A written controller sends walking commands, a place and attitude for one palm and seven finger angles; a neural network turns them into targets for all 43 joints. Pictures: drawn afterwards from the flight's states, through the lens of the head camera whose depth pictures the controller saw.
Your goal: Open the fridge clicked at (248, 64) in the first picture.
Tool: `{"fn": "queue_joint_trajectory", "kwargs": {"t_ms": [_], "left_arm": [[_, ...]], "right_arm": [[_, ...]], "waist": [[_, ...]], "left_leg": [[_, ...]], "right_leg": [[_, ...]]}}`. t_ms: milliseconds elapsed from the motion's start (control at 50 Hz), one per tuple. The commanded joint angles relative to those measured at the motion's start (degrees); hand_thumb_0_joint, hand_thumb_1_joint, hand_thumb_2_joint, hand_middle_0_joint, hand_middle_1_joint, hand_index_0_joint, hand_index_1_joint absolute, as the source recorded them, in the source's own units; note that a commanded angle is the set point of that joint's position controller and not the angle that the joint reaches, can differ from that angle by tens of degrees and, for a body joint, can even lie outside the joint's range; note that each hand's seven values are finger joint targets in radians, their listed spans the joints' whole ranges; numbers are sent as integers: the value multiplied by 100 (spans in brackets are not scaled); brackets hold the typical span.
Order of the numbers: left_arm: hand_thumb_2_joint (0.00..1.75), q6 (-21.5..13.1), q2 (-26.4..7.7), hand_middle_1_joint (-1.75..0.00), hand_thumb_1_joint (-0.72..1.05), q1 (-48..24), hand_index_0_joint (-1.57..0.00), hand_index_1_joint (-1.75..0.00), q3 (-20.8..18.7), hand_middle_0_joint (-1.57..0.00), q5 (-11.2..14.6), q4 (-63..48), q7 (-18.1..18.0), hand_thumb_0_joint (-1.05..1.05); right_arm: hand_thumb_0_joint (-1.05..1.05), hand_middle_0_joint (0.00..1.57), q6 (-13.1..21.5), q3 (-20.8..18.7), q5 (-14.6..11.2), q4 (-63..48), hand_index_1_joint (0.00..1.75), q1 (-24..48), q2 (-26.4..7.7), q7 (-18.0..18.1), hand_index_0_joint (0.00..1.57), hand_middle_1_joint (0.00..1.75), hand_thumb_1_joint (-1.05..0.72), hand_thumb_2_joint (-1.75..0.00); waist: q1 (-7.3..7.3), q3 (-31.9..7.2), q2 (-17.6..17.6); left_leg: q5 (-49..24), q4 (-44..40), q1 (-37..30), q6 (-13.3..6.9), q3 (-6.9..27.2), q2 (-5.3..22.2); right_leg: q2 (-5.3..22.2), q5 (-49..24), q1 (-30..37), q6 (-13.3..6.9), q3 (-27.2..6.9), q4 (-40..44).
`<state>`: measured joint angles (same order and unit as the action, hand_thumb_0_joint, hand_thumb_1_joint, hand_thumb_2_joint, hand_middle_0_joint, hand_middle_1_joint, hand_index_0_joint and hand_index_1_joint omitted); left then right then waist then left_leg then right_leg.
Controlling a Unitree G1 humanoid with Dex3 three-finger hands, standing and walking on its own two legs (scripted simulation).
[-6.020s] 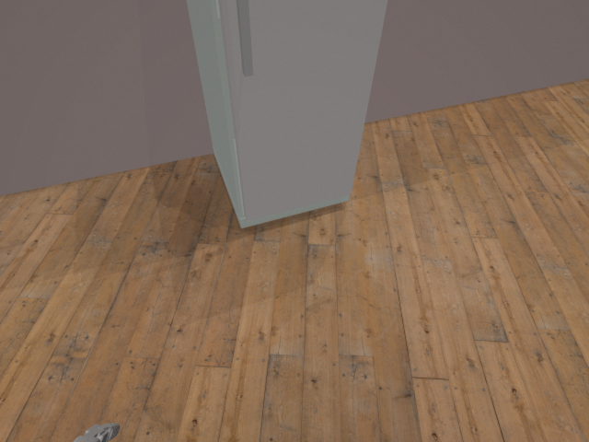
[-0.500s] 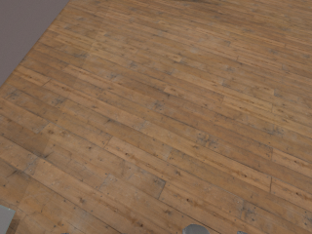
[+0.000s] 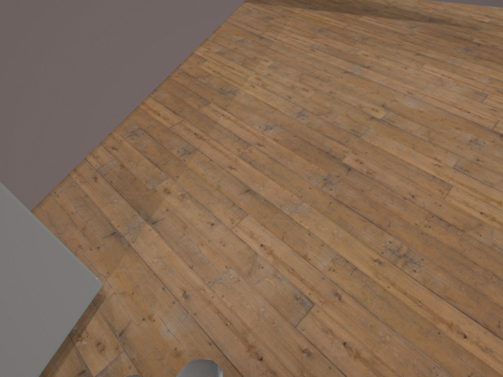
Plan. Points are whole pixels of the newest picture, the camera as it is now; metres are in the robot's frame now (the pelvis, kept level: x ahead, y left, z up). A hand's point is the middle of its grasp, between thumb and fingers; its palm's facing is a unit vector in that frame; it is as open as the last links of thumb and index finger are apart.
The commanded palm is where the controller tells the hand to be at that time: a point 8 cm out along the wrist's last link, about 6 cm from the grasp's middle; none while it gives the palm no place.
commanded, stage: turn to face it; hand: left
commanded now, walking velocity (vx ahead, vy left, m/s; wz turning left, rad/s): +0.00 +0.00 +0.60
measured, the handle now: out of the picture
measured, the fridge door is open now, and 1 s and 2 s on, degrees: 0 0 0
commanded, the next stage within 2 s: take the last steps up to it in 1.88 s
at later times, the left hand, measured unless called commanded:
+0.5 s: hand out of the picture +0.04 +0.29 -0.16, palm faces +0.29 -0.92 -0.26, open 7.4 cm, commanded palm none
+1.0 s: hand out of the picture -0.09 +0.24 -0.17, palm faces +0.58 -0.77 -0.26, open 7.4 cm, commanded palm none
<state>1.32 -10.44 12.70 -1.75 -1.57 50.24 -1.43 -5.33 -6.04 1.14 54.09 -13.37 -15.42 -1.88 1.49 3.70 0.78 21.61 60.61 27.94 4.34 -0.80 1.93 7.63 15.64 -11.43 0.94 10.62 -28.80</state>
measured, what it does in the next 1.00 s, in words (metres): steps on the spot, turning left: left foot, then right foot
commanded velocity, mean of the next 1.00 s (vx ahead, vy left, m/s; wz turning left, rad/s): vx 0.00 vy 0.00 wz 0.60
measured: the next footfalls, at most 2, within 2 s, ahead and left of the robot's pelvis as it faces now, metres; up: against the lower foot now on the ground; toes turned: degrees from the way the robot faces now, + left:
left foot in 0.16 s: +0.02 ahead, +0.15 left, +0.00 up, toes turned +11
right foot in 0.66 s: +0.07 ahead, -0.07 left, +0.00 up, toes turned +21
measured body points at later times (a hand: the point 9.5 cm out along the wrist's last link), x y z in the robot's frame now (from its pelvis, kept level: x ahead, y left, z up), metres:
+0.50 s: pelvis -0.01 +0.05 +0.00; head +0.02 +0.08 +0.45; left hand +0.03 +0.34 -0.14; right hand +0.13 -0.17 -0.13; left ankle -0.02 +0.14 -0.74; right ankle +0.03 -0.10 -0.68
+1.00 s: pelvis -0.02 +0.04 -0.01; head +0.01 +0.07 +0.44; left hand -0.12 +0.28 -0.15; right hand +0.19 -0.15 -0.15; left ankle -0.10 +0.14 -0.71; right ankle +0.04 -0.09 -0.74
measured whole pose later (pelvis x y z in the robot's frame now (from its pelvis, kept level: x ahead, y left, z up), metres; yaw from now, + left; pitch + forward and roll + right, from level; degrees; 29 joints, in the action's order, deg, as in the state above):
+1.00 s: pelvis -0.02 +0.04 -0.01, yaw +37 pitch +0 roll +1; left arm 1.4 -12.6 12.9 -2.1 -1.8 50.5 -1.1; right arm -4.7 -4.8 0.6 53.7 -10.8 -15.5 -1.7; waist 0.2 5.5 -0.9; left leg 24.2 46.1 21.3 3.7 -2.9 2.1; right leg 10.0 19.0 -11.9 2.9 12.6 -32.3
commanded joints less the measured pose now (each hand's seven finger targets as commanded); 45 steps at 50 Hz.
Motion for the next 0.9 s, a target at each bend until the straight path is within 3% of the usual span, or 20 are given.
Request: {"fn": "queue_joint_trajectory", "kwargs": {"t_ms": [0, 60, 100, 120, 140, 160, 180, 200, 240, 280, 460, 580, 600, 620, 640, 660, 680, 720, 780, 880], "left_arm": [[90, -112, -1414, -30, 90, 249, -20, -30, -411, -20, -34, -278, -42, 0], [90, -76, -1509, -30, 90, 189, -20, -30, -458, -20, -36, -227, -18, 0], [90, -27, -1453, -30, 90, 149, -20, -30, -469, -20, 42, -236, 13, 0], [90, 2, -1224, -30, 90, 172, -20, -30, -437, -20, 94, -325, 34, 0], [90, 19, -797, -30, 90, -150, -20, -30, -319, -20, 106, -626, 70, 0], [90, 76, -938, -30, 90, -522, -20, -30, -281, -20, 49, -711, 34, 0], [90, 96, -845, -30, 90, -621, -20, -30, -300, -20, 36, -644, 24, 0], [90, 86, -846, -30, 90, -612, -20, -30, -340, -20, 59, -542, 30, 0], [90, 63, -919, -30, 90, -465, -20, -30, -366, -20, 72, -388, 85, 0], [90, 46, -912, -30, 90, -332, -20, -30, -357, -20, 65, -305, 117, 0], [90, 56, -873, -30, 90, -758, -20, -30, -311, -20, 101, -549, 30, 0], [90, -48, -887, -30, 90, -140, -20, -30, -325, -20, 155, -495, -20, 0], [90, -102, -1021, -30, 90, 58, -20, -30, -362, -20, 137, -464, -39, 0], [90, -156, -1481, -30, 90, 157, -20, -30, -450, -20, 55, -477, -82, 0], [90, -135, -1802, -30, 90, 122, -20, -30, -475, -20, 13, -555, -90, 0], [90, -90, -1665, -30, 90, -122, -20, -30, -436, -20, 50, -628, -109, 0], [90, -118, -1377, -30, 90, -506, -20, -30, -398, -20, 59, -700, -114, 0], [90, -119, -1164, -30, 90, -859, -20, -30, -304, -20, 66, -742, -66, 0], [90, -164, -1095, -30, 90, -532, -20, -30, -277, -20, 34, -629, -62, 0], [90, -124, -1389, -30, 90, 117, -20, -30, -364, -20, -18, -349, -42, 0]], "right_arm": [[0, 20, 234, 52, -33, -716, 30, 822, -228, -28, 20, 30, -90, -90], [0, 20, 305, 75, -65, -694, 30, 586, -253, -2, 20, 30, -90, -90], [0, 20, 376, 30, -45, -582, 30, 127, -467, 11, 20, 30, -90, -90], [0, 20, 448, -91, -24, -504, 30, -242, -966, 35, 20, 30, -90, -90], [0, 20, 472, -245, -30, -469, 30, -600, -1587, 90, 20, 30, -90, -90], [0, 20, 428, -231, -45, -318, 30, -908, -1622, 122, 20, 30, -90, -90], [0, 20, 461, -183, -8, -296, 30, -763, -1407, 192, 20, 30, -90, -90], [0, 20, 469, -154, 2, -368, 30, -417, -1255, 251, 20, 30, -90, -90], [0, 20, 484, -30, 10, -568, 30, 203, -991, 258, 20, 30, -90, -90], [0, 20, 516, -10, -4, -603, 30, 242, -947, 260, 20, 30, -90, -90], [0, 20, 424, -72, 30, -551, 30, 9, -983, 233, 20, 30, -90, -90], [0, 20, 371, -113, 1, -653, 30, 319, -927, 200, 20, 30, -90, -90], [0, 20, 372, -95, -37, -677, 30, 321, -784, 185, 20, 30, -90, -90], [0, 20, 377, -49, -98, -717, 30, 161, -414, 149, 20, 30, -90, -90], [0, 20, 366, -47, -52, -860, 30, 223, -377, 159, 20, 30, -90, -90], [0, 20, 313, -124, -7, -823, 30, 275, -648, 147, 20, 30, -90, -90], [0, 20, 226, -132, 19, -678, 30, 152, -634, 100, 20, 30, -90, -90], [0, 20, 166, -113, 44, -496, 30, 35, -532, 28, 20, 30, -90, -90], [0, 20, 171, -47, 6, -485, 30, 106, -384, -17, 20, 30, -90, -90], [0, 20, 207, 60, -33, -665, 30, 738, -260, -22, 20, 30, -90, -90]], "waist": [[-423, -286, -1334], [-354, -512, -1421], [-103, -823, -932], [121, -1134, 325], [359, -1055, 1977], [470, -1102, 1272], [405, -951, 1222], [296, -880, 1353], [22, -601, 999], [-17, -760, 730], [104, -585, 692], [-215, -796, 728], [-326, -888, 341], [-359, -1021, -1002], [-391, -824, -1857], [-288, -626, -1085], [-87, -433, -1043], [82, -91, -1070], [-7, -83, -1080], [-356, -225, -1226]], "left_leg": [[427, -1195, 68, 26, -387, 43], [313, -2106, -569, -69, -591, -45], [-852, -3452, -1587, -163, -517, -76], [-2029, -3925, -2619, -484, 594, 711], [-4372, -4035, -3093, -1198, 2429, 2128], [-4594, -3837, -2974, -1517, 2135, 2290], [-4404, -3897, -2721, -1526, 1978, 1997], [-4031, -3853, -2601, -1484, 1849, 1720], [-3590, -3923, -2123, -1283, 1379, 1243], [-3605, -3926, -2257, -1220, 1252, 1058], [-2827, -4034, -2054, -1476, 2238, 1064], [-2673, -3523, -1090, -1187, 2495, 633], [-2102, -3177, -645, -926, 2328, 363], [-453, -2180, 407, -491, 1528, -241], [1165, -829, 871, -165, 552, -796], [1071, 98, 574, -216, 722, -453], [644, 548, 471, -218, 736, -294], [101, 1077, 475, -116, 422, -153], [-55, 748, 492, -6, 159, -59], [383, -862, 104, 32, -254, -18]], "right_leg": [[1390, -1670, 600, -757, -777, 806], [1453, -2191, 609, -631, -514, 307], [1233, -2009, 218, -211, -121, -602], [801, -825, -796, 153, 95, -1719], [60, 2283, -2412, 566, -58, -2924], [101, 2173, -2413, 446, -658, -3522], [147, 1901, -2530, 429, -835, -3766], [104, 1532, -2577, 441, -955, -3957], [20, 913, -2281, 449, -1023, -3890], [-100, 695, -2146, 490, -978, -3685], [-394, 903, -1695, 484, -1133, -2274], [-689, 54, 89, 316, -1025, -149], [-451, -388, 784, 262, -1188, 709], [832, -72, 1666, -115, -2354, 1371], [2062, -435, 1175, -770, -3479, 1538], [2118, -375, 425, -1044, -3044, 1500], [1675, 233, -41, -913, -2515, 1611], [1121, -25, -305, -677, -1728, 1433], [1001, -944, 48, -624, -1076, 1176], [1238, -1977, 570, -749, -776, 807]]}}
